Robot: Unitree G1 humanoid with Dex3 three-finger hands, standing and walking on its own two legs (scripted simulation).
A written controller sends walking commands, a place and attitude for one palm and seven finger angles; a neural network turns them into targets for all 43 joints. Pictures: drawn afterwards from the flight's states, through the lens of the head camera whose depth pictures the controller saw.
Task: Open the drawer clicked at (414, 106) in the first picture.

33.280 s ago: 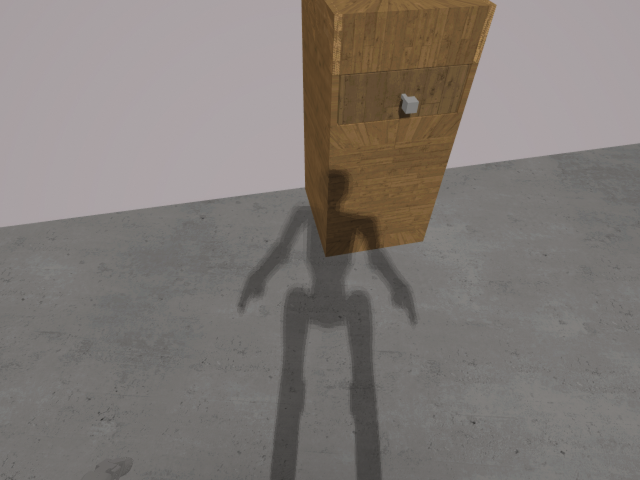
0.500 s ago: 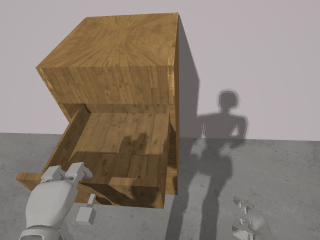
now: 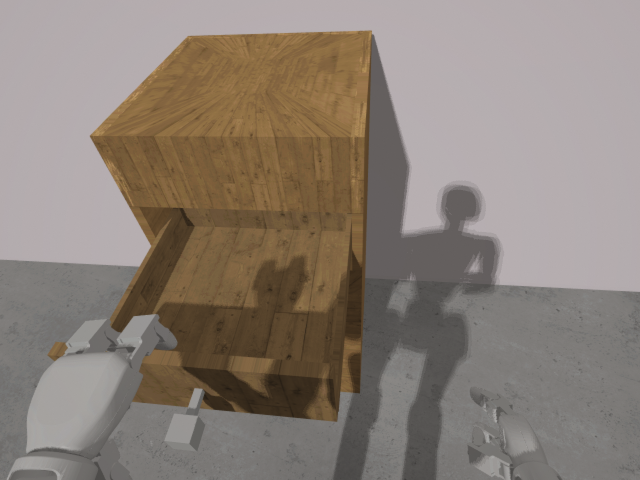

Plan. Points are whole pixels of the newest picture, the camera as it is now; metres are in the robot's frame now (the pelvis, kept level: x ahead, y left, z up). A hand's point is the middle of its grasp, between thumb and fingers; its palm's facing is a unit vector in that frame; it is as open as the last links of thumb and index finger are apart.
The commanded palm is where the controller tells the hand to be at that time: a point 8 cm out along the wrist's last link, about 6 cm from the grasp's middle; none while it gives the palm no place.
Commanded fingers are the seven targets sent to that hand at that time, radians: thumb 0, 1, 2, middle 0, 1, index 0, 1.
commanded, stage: lift the hand off the handle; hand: left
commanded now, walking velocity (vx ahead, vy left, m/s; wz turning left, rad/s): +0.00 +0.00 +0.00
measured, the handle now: (190, 418) +0.21 +0.22 -0.06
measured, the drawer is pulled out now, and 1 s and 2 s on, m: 0.30 0.30 0.30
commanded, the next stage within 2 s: draw the hand back to the body in 0.06 s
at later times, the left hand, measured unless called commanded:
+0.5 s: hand (102, 403) +0.16 +0.25 +0.10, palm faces +0.09 -0.13 -0.99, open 13.9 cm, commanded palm +0.13 +0.24 +0.16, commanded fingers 0.00 -0.50 0.30 -0.30 -1.20 -0.30 -1.20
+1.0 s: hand (114, 375) +0.17 +0.22 +0.15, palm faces +0.33 -0.88 -0.35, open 13.3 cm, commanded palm +0.12 +0.27 +0.18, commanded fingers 0.00 -0.05 0.50 -0.27 -0.91 -0.27 -0.91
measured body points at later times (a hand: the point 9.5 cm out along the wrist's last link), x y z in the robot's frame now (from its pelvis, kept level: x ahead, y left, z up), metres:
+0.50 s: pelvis -0.01 +0.02 +0.00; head -0.01 -0.02 +0.45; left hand +0.15 +0.25 +0.15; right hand +0.20 -0.18 -0.09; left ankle -0.01 +0.08 -0.72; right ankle -0.04 -0.09 -0.72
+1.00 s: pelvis +0.00 +0.00 +0.01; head -0.01 +0.00 +0.46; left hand +0.15 +0.26 +0.17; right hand +0.19 -0.19 -0.06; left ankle -0.01 +0.08 -0.72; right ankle -0.04 -0.10 -0.72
